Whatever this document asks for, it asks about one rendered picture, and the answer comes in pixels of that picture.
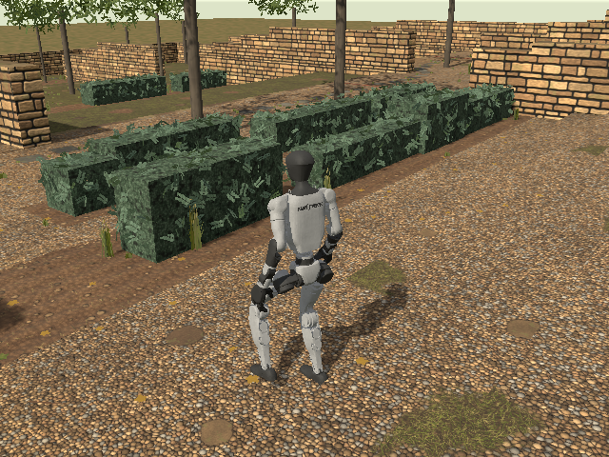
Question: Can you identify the left robot hand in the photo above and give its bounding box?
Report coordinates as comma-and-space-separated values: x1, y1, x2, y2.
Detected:
250, 284, 273, 312

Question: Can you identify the robot left shin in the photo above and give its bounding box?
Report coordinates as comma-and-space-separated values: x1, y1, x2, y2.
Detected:
248, 305, 271, 370

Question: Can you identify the left robot forearm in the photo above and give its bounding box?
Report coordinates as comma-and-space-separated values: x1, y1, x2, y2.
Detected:
257, 239, 282, 288

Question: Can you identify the left robot upper arm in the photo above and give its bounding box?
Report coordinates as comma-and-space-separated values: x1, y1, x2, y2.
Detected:
267, 194, 288, 252

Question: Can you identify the right robot thigh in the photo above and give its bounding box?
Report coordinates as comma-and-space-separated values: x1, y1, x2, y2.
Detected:
299, 260, 334, 328

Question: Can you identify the right robot upper arm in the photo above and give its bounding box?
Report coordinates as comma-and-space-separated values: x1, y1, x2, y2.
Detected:
319, 188, 343, 236

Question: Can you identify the right robot hand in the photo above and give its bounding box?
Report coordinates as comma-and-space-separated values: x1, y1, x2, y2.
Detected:
313, 247, 332, 264

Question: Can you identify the right robot forearm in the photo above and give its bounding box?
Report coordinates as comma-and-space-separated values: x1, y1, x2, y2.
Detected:
323, 232, 343, 255

